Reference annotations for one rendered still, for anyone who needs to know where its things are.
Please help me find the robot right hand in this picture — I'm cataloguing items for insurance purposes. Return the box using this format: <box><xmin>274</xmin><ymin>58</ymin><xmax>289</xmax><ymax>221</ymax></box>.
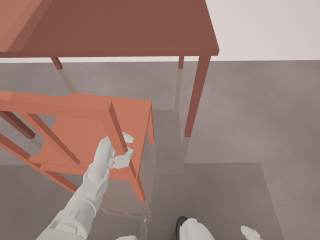
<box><xmin>240</xmin><ymin>225</ymin><xmax>263</xmax><ymax>240</ymax></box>

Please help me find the table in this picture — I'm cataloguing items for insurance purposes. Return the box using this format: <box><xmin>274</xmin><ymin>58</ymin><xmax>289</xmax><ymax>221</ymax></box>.
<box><xmin>0</xmin><ymin>0</ymin><xmax>220</xmax><ymax>139</ymax></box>

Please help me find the left robot forearm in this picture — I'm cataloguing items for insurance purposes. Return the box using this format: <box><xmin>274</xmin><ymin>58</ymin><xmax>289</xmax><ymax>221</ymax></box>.
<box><xmin>36</xmin><ymin>161</ymin><xmax>110</xmax><ymax>240</ymax></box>

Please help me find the left robot upper arm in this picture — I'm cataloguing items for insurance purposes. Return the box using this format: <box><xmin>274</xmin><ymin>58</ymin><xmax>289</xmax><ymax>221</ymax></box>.
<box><xmin>39</xmin><ymin>228</ymin><xmax>86</xmax><ymax>240</ymax></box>

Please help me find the chair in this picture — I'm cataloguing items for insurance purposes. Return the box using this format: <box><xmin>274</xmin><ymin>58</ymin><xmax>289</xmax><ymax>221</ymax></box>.
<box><xmin>0</xmin><ymin>91</ymin><xmax>155</xmax><ymax>202</ymax></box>

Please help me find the right robot foot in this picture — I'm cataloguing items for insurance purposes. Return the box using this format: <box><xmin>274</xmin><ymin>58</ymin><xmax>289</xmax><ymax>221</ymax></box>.
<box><xmin>175</xmin><ymin>216</ymin><xmax>187</xmax><ymax>240</ymax></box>

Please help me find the robot left hand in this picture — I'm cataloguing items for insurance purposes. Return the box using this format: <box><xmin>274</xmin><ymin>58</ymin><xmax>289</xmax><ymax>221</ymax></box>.
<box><xmin>93</xmin><ymin>132</ymin><xmax>134</xmax><ymax>169</ymax></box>

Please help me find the right robot thigh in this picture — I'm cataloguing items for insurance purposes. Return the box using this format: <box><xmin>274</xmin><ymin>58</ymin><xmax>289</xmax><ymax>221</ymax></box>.
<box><xmin>179</xmin><ymin>222</ymin><xmax>215</xmax><ymax>240</ymax></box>

